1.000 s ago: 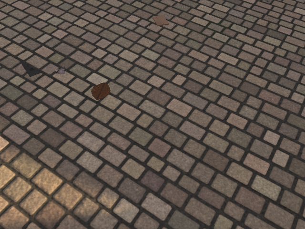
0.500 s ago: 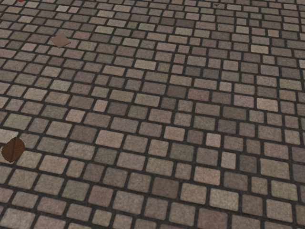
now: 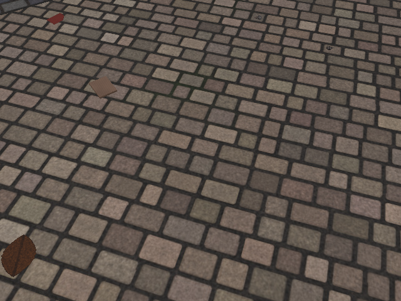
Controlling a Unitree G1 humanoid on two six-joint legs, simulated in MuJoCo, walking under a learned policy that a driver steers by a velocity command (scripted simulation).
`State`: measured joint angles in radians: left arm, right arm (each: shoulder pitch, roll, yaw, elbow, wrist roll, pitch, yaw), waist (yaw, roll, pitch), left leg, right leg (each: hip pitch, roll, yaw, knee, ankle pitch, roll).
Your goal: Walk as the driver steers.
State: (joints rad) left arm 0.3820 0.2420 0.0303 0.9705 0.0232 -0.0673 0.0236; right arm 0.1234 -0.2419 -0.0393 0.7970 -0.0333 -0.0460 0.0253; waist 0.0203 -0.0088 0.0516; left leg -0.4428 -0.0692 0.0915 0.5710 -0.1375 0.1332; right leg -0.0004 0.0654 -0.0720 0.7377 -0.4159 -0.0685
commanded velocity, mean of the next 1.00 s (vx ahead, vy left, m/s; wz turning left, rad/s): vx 0.29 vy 0.00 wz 0.05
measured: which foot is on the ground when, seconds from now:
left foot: down 0.00-0.48, up 0.50-0.96, down 0.98-1.00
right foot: up 0.00-0.46, down 0.48-1.00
